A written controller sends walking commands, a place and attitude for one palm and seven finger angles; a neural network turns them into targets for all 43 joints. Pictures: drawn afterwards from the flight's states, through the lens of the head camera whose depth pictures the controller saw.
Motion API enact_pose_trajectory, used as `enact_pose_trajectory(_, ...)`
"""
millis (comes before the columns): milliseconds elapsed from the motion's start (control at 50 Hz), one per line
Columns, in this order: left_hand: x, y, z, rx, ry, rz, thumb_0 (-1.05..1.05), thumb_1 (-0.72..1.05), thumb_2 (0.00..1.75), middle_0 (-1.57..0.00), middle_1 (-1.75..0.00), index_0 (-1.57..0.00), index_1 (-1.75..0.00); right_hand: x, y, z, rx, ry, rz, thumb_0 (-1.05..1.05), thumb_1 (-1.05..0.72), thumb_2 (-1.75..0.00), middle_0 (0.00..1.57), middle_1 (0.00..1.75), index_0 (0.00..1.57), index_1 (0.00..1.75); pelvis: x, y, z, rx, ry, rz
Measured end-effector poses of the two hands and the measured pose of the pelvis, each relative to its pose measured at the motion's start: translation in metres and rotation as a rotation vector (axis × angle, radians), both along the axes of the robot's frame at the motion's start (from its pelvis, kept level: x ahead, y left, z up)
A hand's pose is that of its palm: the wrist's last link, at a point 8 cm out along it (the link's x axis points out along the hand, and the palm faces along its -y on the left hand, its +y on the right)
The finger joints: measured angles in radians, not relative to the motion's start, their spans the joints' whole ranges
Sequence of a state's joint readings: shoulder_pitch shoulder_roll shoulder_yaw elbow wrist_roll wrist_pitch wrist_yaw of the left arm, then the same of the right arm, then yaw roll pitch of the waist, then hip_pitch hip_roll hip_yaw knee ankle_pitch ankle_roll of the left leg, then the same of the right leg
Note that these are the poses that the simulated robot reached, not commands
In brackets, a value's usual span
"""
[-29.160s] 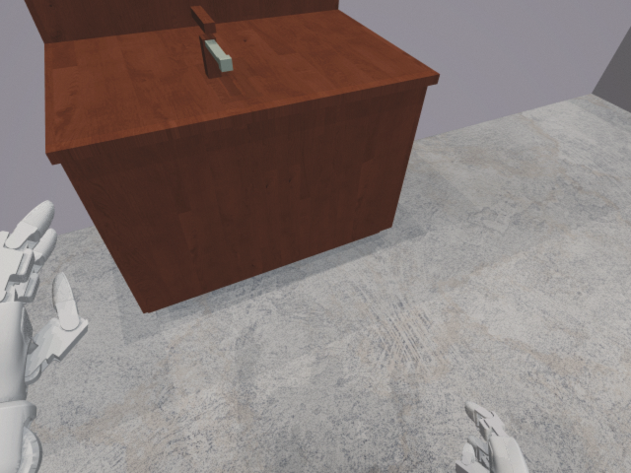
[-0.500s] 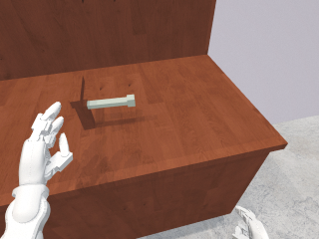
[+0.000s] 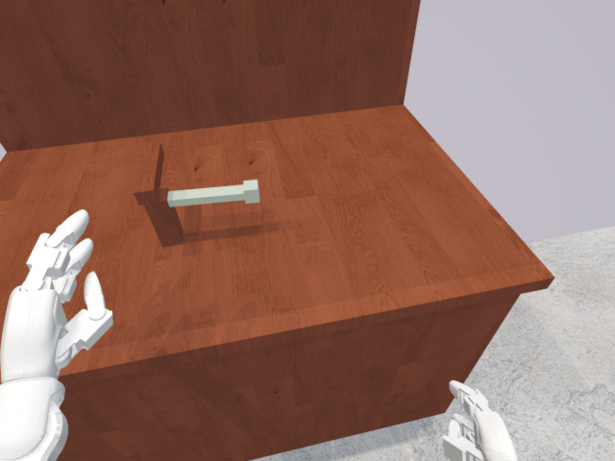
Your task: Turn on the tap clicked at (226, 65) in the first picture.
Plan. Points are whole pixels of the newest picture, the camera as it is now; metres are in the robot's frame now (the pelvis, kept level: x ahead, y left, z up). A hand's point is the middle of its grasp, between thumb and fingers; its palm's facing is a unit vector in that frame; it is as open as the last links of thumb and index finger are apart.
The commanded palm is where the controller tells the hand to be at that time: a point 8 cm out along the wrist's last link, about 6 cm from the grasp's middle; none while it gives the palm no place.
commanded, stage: step back with the hand held close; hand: left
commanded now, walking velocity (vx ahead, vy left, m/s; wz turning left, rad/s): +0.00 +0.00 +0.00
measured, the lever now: (251, 191) +0.50 +0.17 +0.08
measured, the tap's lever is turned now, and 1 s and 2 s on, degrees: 85 85 85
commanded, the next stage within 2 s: stop stepping back and stand still in 1.48 s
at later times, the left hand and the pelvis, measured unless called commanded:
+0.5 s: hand (100, 348) +0.17 +0.23 +0.14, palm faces +0.29 -0.84 -0.46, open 7.4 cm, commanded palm +0.13 +0.28 +0.17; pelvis -0.04 +0.01 -0.01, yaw -2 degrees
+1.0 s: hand (71, 382) +0.14 +0.24 +0.15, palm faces +0.36 -0.83 -0.43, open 7.4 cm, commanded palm +0.07 +0.29 +0.17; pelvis -0.09 +0.01 -0.01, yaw +0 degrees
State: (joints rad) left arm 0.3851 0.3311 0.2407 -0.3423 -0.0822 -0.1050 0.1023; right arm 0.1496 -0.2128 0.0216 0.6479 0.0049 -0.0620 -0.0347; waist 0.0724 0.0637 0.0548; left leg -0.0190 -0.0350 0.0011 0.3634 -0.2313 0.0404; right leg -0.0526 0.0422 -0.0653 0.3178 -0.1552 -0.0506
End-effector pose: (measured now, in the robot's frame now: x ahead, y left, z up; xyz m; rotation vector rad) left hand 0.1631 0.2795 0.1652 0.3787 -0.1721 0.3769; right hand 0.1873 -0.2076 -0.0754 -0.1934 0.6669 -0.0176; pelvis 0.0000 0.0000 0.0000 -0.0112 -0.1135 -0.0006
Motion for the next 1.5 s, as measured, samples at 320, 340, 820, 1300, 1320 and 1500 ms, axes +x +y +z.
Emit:
enact_pose_trajectory(320,-0.001,-0.012,0.003,0.107,0.052,-0.069,0.01,0.89,0.90,-0.21,-0.30,-0.20,-0.30,-0.037,-0.032,-0.010,-0.022,0.059,-0.115,0.01,-0.91,-0.90,0.20,0.30,0.20,0.30,-0.019,-0.002,-0.003,0.005,0.090,-0.035)
enact_pose_trajectory(340,-0.003,-0.013,-0.001,0.106,0.070,-0.078,0.01,0.89,0.90,-0.21,-0.30,-0.20,-0.30,-0.042,-0.034,-0.011,-0.026,0.065,-0.128,0.01,-0.91,-0.90,0.20,0.30,0.20,0.30,-0.021,-0.001,-0.003,0.006,0.094,-0.036)
enact_pose_trajectory(820,-0.060,0.025,-0.003,0.173,-0.017,-0.008,0.01,0.89,0.90,-0.21,-0.30,-0.21,-0.31,-0.106,0.002,-0.024,-0.061,0.114,-0.107,0.01,-0.90,-0.90,0.20,0.30,0.20,0.30,-0.070,0.022,-0.017,0.009,0.112,0.010)
enact_pose_trajectory(1300,-0.123,0.024,-0.006,0.129,-0.042,-0.075,0.01,0.88,0.90,-0.21,-0.30,-0.21,-0.31,-0.146,-0.026,0.004,-0.171,0.077,-0.147,0.01,-0.91,-0.90,0.20,0.30,0.20,0.30,-0.133,0.018,-0.016,-0.008,0.175,0.037)
enact_pose_trajectory(1320,-0.128,0.029,-0.008,0.128,-0.037,-0.063,0.01,0.88,0.90,-0.21,-0.30,-0.21,-0.31,-0.151,-0.023,0.003,-0.172,0.081,-0.146,0.01,-0.91,-0.90,0.20,0.30,0.20,0.30,-0.140,0.020,-0.016,0.006,0.172,0.036)
enact_pose_trajectory(1500,-0.174,0.016,0.007,0.086,-0.056,-0.074,0.01,0.89,0.90,-0.21,-0.30,-0.20,-0.30,-0.215,0.018,0.000,-0.046,0.051,-0.087,0.01,-0.90,-0.90,0.20,0.30,0.20,0.30,-0.192,0.020,-0.005,-0.002,0.125,-0.028)
